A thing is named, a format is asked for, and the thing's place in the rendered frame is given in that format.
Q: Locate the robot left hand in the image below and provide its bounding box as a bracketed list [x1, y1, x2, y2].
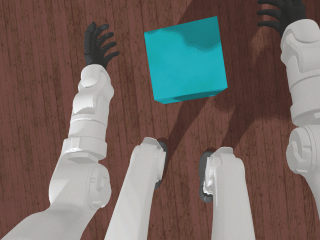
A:
[83, 21, 120, 71]

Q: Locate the robot left forearm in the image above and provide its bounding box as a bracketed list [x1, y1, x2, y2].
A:
[48, 64, 114, 202]

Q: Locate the robot right forearm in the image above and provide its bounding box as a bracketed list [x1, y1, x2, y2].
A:
[280, 19, 320, 127]

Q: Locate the left robot upper arm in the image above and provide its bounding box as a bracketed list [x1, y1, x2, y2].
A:
[1, 163, 112, 240]

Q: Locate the robot left thigh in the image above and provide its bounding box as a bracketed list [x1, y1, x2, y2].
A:
[104, 143, 166, 240]

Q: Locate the robot left foot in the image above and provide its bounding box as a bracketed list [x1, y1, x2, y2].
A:
[154, 141, 168, 190]

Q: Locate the carton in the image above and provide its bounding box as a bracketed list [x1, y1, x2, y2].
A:
[144, 16, 228, 104]

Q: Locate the right robot upper arm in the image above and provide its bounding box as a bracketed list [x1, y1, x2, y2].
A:
[286, 124, 320, 220]

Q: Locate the robot right hand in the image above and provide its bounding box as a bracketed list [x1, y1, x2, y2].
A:
[257, 0, 307, 38]

